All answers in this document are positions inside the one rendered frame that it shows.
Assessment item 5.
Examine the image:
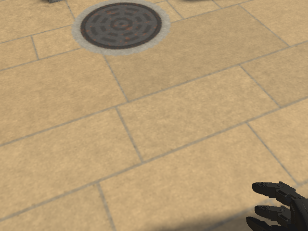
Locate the right robot hand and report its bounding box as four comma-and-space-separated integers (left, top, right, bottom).
245, 181, 308, 231

